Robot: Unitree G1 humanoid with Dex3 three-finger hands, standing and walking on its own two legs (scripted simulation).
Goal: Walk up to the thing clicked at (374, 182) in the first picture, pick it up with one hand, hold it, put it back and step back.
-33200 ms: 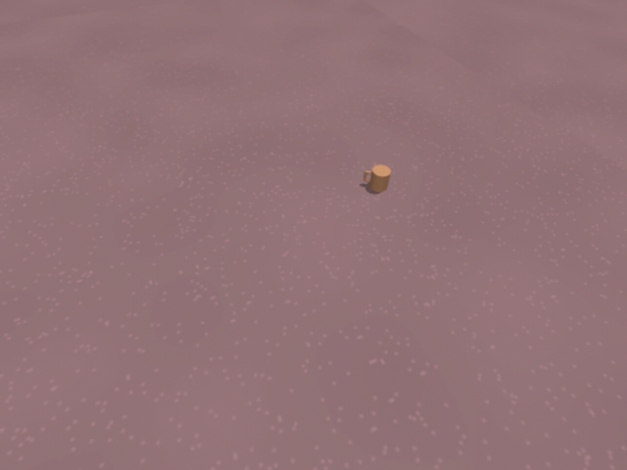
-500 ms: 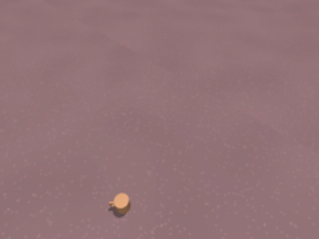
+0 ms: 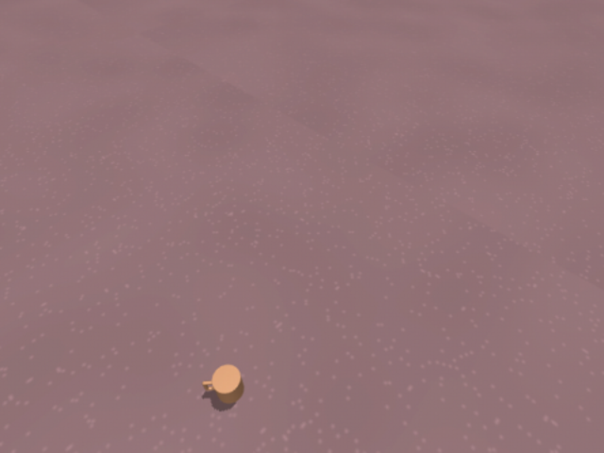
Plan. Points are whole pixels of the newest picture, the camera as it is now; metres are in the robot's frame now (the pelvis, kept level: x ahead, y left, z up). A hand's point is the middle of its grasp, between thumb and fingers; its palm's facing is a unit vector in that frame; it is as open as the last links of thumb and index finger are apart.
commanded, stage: step back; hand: left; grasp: from above
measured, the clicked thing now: (223, 384) +0.47 +0.25 -0.73
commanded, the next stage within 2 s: none
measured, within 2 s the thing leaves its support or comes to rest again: neither
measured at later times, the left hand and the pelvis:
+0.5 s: hand out of the picture +0.05 +0.32 -0.18, palm faces -0.07 -0.93 -0.36, open 7.4 cm; pelvis -0.09 +0.06 -0.02, yaw -2 degrees
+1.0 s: hand out of the picture -0.07 +0.33 -0.17, palm faces -0.02 -0.92 -0.38, open 7.4 cm; pelvis -0.21 +0.07 -0.03, yaw -1 degrees
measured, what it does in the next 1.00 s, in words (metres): walks backwards: right foot, then left foot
